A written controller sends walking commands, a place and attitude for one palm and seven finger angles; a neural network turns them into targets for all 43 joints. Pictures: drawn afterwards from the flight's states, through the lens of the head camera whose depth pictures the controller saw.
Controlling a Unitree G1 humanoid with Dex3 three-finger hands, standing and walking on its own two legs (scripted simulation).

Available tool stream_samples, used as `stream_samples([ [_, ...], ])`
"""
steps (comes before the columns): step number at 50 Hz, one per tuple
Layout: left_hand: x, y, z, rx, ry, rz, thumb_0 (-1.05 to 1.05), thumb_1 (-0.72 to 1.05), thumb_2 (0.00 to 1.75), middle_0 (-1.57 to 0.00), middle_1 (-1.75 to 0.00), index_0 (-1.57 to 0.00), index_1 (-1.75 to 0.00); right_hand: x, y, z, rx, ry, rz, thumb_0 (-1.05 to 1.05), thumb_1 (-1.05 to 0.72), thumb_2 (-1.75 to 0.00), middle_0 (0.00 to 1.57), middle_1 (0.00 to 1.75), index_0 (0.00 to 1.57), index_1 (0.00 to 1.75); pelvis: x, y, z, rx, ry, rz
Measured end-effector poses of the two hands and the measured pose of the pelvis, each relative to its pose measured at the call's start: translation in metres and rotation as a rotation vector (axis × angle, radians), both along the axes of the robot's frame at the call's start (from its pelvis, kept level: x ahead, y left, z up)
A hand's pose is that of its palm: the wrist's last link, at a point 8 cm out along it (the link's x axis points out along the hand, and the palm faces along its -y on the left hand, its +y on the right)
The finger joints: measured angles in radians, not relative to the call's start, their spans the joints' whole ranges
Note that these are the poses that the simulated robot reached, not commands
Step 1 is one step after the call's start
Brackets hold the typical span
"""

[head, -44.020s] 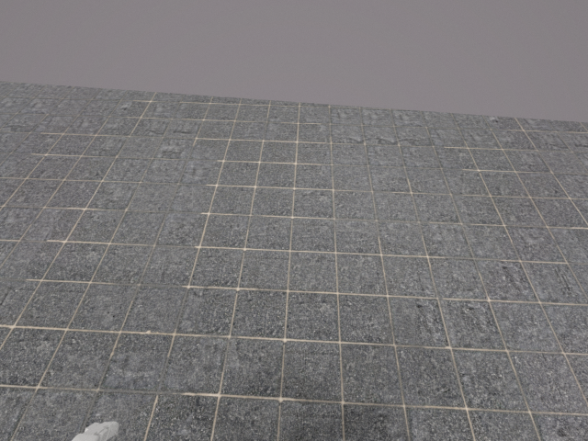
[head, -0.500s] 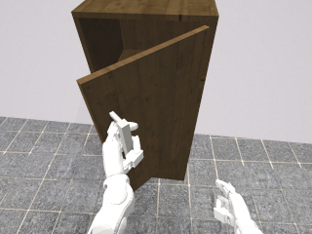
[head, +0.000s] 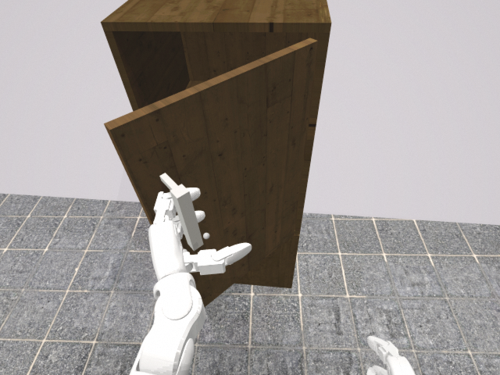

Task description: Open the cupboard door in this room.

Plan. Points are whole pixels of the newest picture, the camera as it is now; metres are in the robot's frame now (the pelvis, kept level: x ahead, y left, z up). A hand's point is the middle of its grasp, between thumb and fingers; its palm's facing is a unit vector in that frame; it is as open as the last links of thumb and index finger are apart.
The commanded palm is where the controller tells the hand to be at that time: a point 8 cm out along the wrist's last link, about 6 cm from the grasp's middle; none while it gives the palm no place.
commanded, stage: open thumb and fingers to let go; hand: left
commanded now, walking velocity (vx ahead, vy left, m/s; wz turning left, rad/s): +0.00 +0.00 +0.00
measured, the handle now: (181, 212) +0.34 +0.14 +0.10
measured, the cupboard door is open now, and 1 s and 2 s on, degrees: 47 47 47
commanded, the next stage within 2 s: slide the hand sideways off the handle in 0.32 s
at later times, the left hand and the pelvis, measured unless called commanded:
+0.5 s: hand (198, 240) +0.29 +0.10 +0.10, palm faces +0.23 -0.97 -0.04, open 15.6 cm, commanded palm +0.25 +0.14 +0.09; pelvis -0.02 +0.01 +0.00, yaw +0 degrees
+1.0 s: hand (176, 269) +0.25 +0.12 +0.09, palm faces -0.07 -1.00 -0.03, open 16.3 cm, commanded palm +0.22 +0.18 +0.09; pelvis -0.02 +0.03 +0.00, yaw -1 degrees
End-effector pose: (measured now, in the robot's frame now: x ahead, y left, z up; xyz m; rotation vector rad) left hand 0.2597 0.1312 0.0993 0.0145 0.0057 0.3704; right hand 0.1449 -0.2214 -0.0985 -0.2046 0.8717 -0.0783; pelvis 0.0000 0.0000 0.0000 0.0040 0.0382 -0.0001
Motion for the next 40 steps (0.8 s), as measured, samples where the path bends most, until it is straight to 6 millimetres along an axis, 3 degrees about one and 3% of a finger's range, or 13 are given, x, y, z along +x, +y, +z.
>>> stream_samples([
  [8, -0.003, 0.004, 0.003, -0.012, -0.016, 0.002, 0.00, -0.44, 0.32, -0.28, -1.02, -0.27, -1.01, 0.004, 0.002, 0.010, -0.009, -0.060, 0.007, 0.01, -0.90, -0.90, 0.20, 0.30, 0.20, 0.30, -0.010, 0.001, 0.002, -0.001, -0.015, -0.002],
  [18, -0.001, 0.005, 0.003, -0.016, -0.017, -0.035, -0.01, -0.50, 0.30, -0.23, -0.60, -0.23, -0.59, 0.013, 0.023, 0.019, 0.007, -0.101, 0.041, 0.01, -0.90, -0.90, 0.20, 0.30, 0.20, 0.30, -0.017, 0.008, 0.003, -0.005, -0.025, 0.001],
  [22, 0.000, 0.008, 0.003, -0.014, -0.017, -0.035, -0.01, -0.50, 0.30, -0.28, -0.55, -0.28, -0.54, 0.013, 0.031, 0.019, 0.016, -0.094, 0.049, 0.01, -0.90, -0.90, 0.20, 0.30, 0.20, 0.30, -0.019, 0.012, 0.003, -0.006, -0.023, 0.001],
  [28, -0.004, 0.026, 0.000, 0.095, -0.045, -0.343, -0.01, -0.50, 0.30, -0.24, -0.44, -0.17, -0.43, 0.002, 0.036, 0.015, 0.018, -0.091, 0.058, 0.01, -0.90, -0.90, 0.20, 0.30, 0.20, 0.30, -0.022, 0.018, 0.001, -0.002, -0.028, 0.002],
  [31, -0.005, 0.033, 0.001, 0.071, -0.034, -0.493, -0.01, -0.50, 0.30, -0.21, -0.39, -0.14, -0.38, -0.004, 0.037, 0.014, 0.022, -0.110, 0.043, 0.01, -0.90, -0.90, 0.20, 0.30, 0.20, 0.30, -0.023, 0.022, 0.000, -0.007, -0.035, 0.004],
  [40, -0.020, 0.030, -0.003, -0.018, -0.035, -0.475, -0.01, -0.50, 0.30, -0.16, -0.32, -0.14, -0.31, -0.010, 0.041, 0.022, 0.047, -0.183, 0.030, 0.01, -0.90, -0.90, 0.20, 0.30, 0.20, 0.30, -0.022, 0.030, 0.000, -0.002, -0.025, -0.020],
])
